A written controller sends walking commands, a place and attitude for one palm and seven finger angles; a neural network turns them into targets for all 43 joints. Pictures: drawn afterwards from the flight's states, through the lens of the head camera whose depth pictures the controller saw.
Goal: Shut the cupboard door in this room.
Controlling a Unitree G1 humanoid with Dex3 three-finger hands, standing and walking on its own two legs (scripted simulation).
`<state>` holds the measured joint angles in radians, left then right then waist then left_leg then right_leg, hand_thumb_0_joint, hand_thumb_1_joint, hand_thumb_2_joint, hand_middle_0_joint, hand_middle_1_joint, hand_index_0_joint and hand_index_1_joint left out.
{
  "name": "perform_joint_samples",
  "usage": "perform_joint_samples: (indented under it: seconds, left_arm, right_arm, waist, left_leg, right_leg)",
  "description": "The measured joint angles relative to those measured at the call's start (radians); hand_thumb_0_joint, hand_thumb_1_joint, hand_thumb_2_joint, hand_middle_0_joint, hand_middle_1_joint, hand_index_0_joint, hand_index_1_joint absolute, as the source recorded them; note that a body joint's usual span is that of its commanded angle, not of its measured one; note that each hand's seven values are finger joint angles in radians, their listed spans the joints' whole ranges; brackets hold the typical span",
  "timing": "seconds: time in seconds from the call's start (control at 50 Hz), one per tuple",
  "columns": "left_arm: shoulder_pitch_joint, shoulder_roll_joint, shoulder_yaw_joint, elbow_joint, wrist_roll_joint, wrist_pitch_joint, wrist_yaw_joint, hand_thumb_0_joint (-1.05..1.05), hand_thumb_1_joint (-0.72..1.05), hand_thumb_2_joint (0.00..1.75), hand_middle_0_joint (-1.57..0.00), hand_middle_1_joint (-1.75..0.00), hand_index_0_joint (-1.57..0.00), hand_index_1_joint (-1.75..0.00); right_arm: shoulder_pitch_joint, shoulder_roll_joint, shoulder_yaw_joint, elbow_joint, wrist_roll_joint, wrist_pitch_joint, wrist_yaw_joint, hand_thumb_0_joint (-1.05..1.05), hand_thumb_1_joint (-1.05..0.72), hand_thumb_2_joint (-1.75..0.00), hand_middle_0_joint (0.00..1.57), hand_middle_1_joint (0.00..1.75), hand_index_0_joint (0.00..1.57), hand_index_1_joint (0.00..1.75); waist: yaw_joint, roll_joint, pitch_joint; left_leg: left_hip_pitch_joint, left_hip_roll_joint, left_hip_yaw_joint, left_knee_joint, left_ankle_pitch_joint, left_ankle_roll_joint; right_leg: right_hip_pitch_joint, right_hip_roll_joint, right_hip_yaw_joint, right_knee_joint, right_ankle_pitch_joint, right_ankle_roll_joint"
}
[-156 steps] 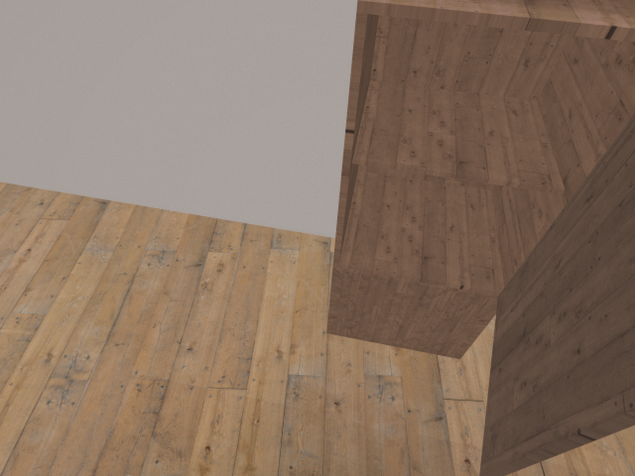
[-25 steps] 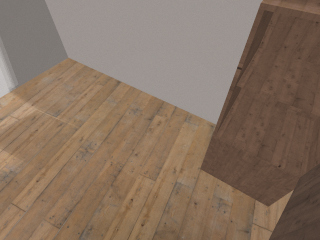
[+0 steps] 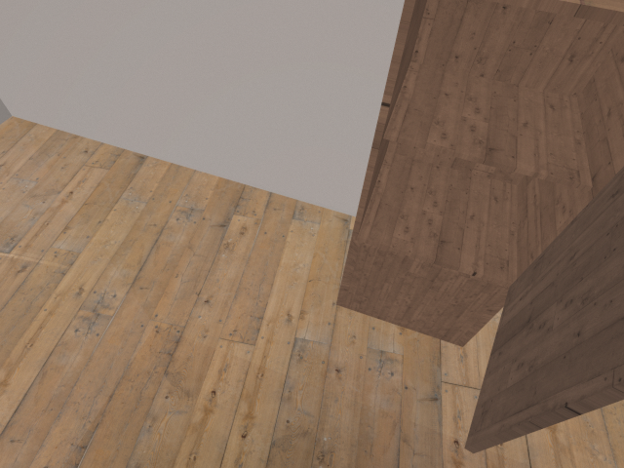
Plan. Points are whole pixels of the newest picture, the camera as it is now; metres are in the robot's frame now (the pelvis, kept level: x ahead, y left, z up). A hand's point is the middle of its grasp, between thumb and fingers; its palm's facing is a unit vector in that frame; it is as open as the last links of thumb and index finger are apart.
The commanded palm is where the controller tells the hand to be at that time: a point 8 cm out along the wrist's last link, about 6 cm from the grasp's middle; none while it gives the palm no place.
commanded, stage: turn or walk to find it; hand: left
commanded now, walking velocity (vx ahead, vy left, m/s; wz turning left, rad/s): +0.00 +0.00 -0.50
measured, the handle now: out of the picture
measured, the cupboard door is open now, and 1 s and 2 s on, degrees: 79 79 79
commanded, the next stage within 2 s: stand and wait in 1.20 s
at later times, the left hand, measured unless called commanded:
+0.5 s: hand out of the picture +0.11 +0.15 -0.15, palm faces +0.01 -0.98 -0.21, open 7.3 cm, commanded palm none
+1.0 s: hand out of the picture +0.05 +0.22 -0.15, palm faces +0.21 -0.94 -0.26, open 7.4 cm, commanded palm none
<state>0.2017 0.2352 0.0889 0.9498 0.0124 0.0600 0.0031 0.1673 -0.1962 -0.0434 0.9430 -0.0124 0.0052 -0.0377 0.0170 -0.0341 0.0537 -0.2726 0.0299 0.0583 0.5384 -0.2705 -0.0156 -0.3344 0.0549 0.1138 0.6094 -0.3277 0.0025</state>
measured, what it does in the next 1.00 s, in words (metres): steps on the spot: right foot, then left foot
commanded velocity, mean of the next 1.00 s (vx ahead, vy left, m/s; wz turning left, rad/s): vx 0.00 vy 0.00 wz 0.35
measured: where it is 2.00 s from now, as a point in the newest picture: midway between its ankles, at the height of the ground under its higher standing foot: outside the picture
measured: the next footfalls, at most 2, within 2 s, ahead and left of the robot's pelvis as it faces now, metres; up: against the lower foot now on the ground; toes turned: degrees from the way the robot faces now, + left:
right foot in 0.34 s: +0.01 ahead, -0.13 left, +0.00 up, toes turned -7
left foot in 0.68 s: +0.05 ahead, +0.11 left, +0.00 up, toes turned +10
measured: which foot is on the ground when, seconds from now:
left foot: down 0.00-0.36, up 0.38-0.66, down 0.68-1.00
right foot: up 0.00-0.32, down 0.34-0.68, up 0.70-1.00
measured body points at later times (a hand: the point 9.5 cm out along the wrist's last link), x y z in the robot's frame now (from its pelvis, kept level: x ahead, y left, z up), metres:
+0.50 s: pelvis +0.01 -0.01 +0.01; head +0.04 -0.03 +0.46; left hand +0.10 +0.21 -0.13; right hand -0.01 -0.25 -0.16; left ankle -0.03 +0.11 -0.69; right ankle -0.03 -0.13 -0.73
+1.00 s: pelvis +0.01 +0.00 +0.01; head +0.05 +0.01 +0.46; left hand +0.04 +0.27 -0.13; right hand +0.11 -0.23 -0.14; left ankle +0.01 +0.10 -0.73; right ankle +0.01 -0.14 -0.69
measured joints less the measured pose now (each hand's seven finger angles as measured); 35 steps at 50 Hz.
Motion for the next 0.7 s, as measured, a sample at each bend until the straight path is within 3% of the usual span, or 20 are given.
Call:
perform_joint_samples:
  seconds: [0.04,0.1,0.14,0.22,0.28,0.34,0.4,0.44,0.52,0.6,0.66,0.7]
  left_arm:
    - [-0.006,0.011,0.008,0.000,0.004,0.010,-0.003,0.00,0.91,0.90,-0.20,-0.30,-0.20,-0.30]
    - [-0.012,0.022,0.018,-0.005,0.012,0.017,-0.015,0.00,0.91,0.90,-0.20,-0.30,-0.20,-0.30]
    - [-0.017,0.025,0.019,-0.013,0.012,0.017,-0.020,0.00,0.91,0.90,-0.20,-0.29,-0.20,-0.30]
    - [-0.031,0.011,0.003,-0.013,0.009,0.011,-0.013,0.00,0.91,0.90,-0.20,-0.29,-0.20,-0.30]
    - [-0.048,-0.011,-0.018,-0.004,0.006,-0.002,-0.005,0.00,0.91,0.90,-0.19,-0.29,-0.19,-0.30]
    - [-0.058,-0.033,-0.039,0.008,0.003,-0.032,0.001,0.00,0.91,0.90,-0.19,-0.29,-0.20,-0.30]
    - [-0.054,-0.081,-0.063,0.030,0.004,-0.055,0.008,0.00,0.91,0.90,-0.20,-0.29,-0.20,-0.30]
    - [-0.046,-0.100,-0.068,0.032,0.006,-0.058,0.010,0.00,0.91,0.90,-0.20,-0.30,-0.20,-0.30]
    - [-0.041,-0.104,-0.054,0.023,0.007,-0.057,0.023,-0.01,0.92,0.90,-0.20,-0.30,-0.20,-0.30]
    - [-0.033,-0.074,-0.041,0.019,0.014,-0.050,0.025,-0.01,0.92,0.90,-0.20,-0.30,-0.20,-0.30]
    - [-0.019,-0.046,-0.029,0.021,0.011,-0.039,0.024,-0.01,0.91,0.90,-0.20,-0.30,-0.20,-0.30]
    - [-0.008,-0.023,-0.019,0.023,0.003,-0.025,0.022,0.00,0.91,0.90,-0.20,-0.30,-0.20,-0.30]
  right_arm:
    - [0.007,0.013,0.011,-0.013,-0.009,0.000,0.003,0.01,-0.91,-0.90,0.20,0.30,0.20,0.30]
    - [0.022,0.029,0.021,-0.020,-0.015,0.004,-0.001,0.01,-0.91,-0.90,0.20,0.30,0.20,0.30]
    - [0.028,0.035,0.024,-0.020,-0.017,0.003,-0.001,0.01,-0.91,-0.90,0.20,0.30,0.20,0.30]
    - [0.043,0.036,0.023,-0.005,-0.020,-0.006,0.000,0.01,-0.91,-0.90,0.20,0.30,0.20,0.30]
    - [0.062,0.032,0.019,0.023,-0.022,-0.010,0.005,0.01,-0.91,-0.90,0.20,0.30,0.20,0.30]
    - [0.100,0.028,0.015,0.061,-0.013,-0.008,0.012,0.01,-0.91,-0.90,0.20,0.30,0.20,0.30]
    - [0.127,0.006,0.007,0.100,-0.002,0.016,0.017,0.01,-0.91,-0.90,0.20,0.30,0.20,0.30]
    - [0.141,0.003,0.003,0.115,-0.002,0.036,0.019,0.01,-0.91,-0.90,0.20,0.30,0.20,0.30]
    - [0.137,0.006,-0.005,0.126,0.000,0.049,0.025,0.01,-0.91,-0.90,0.20,0.30,0.20,0.30]
    - [0.107,0.008,-0.012,0.104,-0.001,0.049,0.033,0.01,-0.91,-0.90,0.20,0.30,0.20,0.30]
    - [0.087,0.003,-0.013,0.073,-0.005,0.037,0.038,0.01,-0.91,-0.90,0.20,0.30,0.20,0.30]
    - [0.074,0.005,-0.016,0.055,-0.012,0.024,0.038,0.01,-0.91,-0.90,0.20,0.30,0.20,0.30]
  waist:
    - [0.000,-0.011,-0.003]
    - [-0.002,-0.013,-0.007]
    - [-0.002,-0.010,-0.004]
    - [-0.019,0.011,0.007]
    - [-0.039,0.026,0.012]
    - [-0.049,0.025,0.003]
    - [-0.063,0.076,-0.011]
    - [-0.064,0.080,-0.022]
    - [-0.051,0.066,-0.014]
    - [-0.041,0.043,0.000]
    - [-0.038,0.027,0.008]
    - [-0.035,0.001,0.006]
  left_leg:
    - [0.009,0.006,0.025,0.007,-0.024,0.026]
    - [0.040,0.020,0.056,-0.036,-0.022,0.032]
    - [0.055,0.027,0.073,-0.063,-0.010,0.032]
    - [0.064,0.039,0.087,-0.084,-0.001,0.032]
    - [0.058,0.038,0.085,-0.074,-0.006,0.024]
    - [0.041,0.020,0.078,-0.034,-0.028,0.009]
    - [0.019,0.027,0.037,0.032,-0.111,-0.008]
    - [-0.018,0.014,0.013,0.144,-0.190,-0.012]
    - [-0.083,0.007,-0.007,0.317,-0.220,-0.023]
    - [-0.092,0.011,0.007,0.269,-0.191,-0.027]
    - [-0.050,0.009,0.025,0.114,-0.068,-0.025]
    - [-0.055,-0.013,0.032,0.094,-0.026,0.030]
  right_leg:
    - [-0.067,0.000,-0.023,0.199,-0.118,0.013]
    - [-0.146,-0.019,-0.063,0.451,-0.106,0.032]
    - [-0.166,-0.039,-0.080,0.522,-0.081,0.043]
    - [-0.112,-0.077,-0.112,0.391,-0.095,0.048]
    - [-0.019,-0.093,-0.137,0.164,-0.087,0.041]
    - [0.099,-0.104,-0.152,-0.097,0.036,0.024]
    - [0.121,-0.092,-0.185,-0.105,0.011,0.003]
    - [0.135,-0.104,-0.206,-0.110,0.004,-0.003]
    - [0.167,-0.119,-0.245,-0.130,0.008,-0.004]
    - [0.167,-0.136,-0.278,-0.110,-0.004,0.009]
    - [0.145,-0.153,-0.302,-0.045,-0.040,0.027]
    - [0.092,-0.175,-0.285,0.069,-0.112,0.039]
